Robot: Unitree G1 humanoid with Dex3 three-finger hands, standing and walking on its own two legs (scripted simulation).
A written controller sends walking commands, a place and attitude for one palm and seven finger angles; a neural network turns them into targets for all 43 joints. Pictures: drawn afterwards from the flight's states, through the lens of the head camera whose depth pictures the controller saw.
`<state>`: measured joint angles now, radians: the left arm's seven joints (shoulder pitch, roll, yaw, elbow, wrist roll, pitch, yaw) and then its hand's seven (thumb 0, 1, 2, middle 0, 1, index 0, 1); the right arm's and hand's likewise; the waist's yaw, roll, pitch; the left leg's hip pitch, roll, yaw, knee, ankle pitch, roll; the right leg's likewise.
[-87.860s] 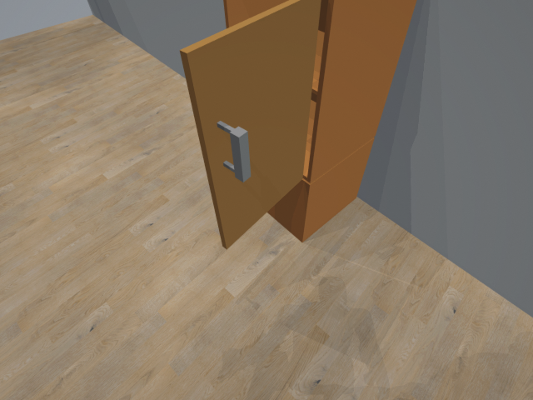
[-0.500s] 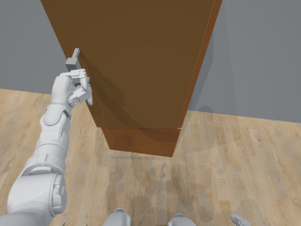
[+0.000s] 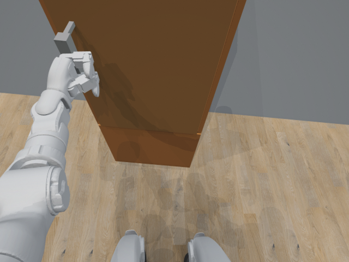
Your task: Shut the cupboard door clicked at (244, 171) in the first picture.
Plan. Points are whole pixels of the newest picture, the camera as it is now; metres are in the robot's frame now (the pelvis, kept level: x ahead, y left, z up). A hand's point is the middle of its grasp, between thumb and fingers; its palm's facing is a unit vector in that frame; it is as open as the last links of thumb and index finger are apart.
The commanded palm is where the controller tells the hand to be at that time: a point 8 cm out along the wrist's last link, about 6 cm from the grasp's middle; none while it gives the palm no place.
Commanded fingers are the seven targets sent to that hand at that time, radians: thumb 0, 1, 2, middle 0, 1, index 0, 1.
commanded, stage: push the door shut along its arc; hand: left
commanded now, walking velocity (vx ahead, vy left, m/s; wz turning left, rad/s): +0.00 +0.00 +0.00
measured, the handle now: (76, 54) +0.58 +0.20 +0.11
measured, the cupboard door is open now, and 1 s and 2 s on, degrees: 0 0 0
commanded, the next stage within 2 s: pull the fist back off the door in 0.14 s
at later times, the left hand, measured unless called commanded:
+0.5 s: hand (100, 76) +0.51 +0.14 +0.10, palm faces +0.09 -0.99 -0.04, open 3.2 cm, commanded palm +0.50 +0.18 +0.11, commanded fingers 0.00 0.90 0.90 -1.30 -1.50 -1.30 -1.50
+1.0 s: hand (98, 92) +0.47 +0.14 +0.10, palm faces +0.05 -1.00 -0.01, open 3.1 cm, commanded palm +0.42 +0.19 +0.11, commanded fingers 0.00 0.90 0.90 -1.30 -1.50 -1.30 -1.50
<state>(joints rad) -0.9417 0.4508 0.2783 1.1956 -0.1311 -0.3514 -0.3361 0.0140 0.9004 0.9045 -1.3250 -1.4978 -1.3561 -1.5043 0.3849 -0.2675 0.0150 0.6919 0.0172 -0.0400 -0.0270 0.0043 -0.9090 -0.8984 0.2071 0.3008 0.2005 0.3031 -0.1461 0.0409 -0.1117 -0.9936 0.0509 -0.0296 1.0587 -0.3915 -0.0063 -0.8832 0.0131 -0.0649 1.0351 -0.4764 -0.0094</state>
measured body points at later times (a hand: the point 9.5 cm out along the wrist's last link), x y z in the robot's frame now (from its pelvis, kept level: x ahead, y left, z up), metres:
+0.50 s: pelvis -0.02 +0.00 -0.01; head +0.08 +0.02 +0.43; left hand +0.50 +0.19 +0.11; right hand -0.01 -0.26 -0.12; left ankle +0.06 +0.12 -0.66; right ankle +0.01 -0.12 -0.66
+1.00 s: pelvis +0.03 +0.00 +0.02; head +0.10 -0.01 +0.47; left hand +0.46 +0.19 +0.10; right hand +0.07 -0.26 -0.10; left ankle +0.06 +0.12 -0.66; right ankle +0.01 -0.12 -0.66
